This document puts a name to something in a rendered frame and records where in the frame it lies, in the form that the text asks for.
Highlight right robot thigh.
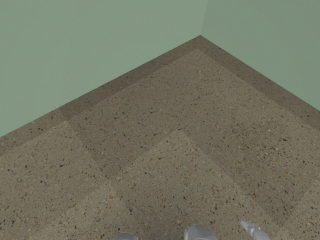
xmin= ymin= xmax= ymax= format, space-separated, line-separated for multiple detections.
xmin=183 ymin=224 xmax=217 ymax=240

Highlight robot right hand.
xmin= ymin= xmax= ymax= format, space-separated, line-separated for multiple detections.
xmin=240 ymin=220 xmax=270 ymax=240

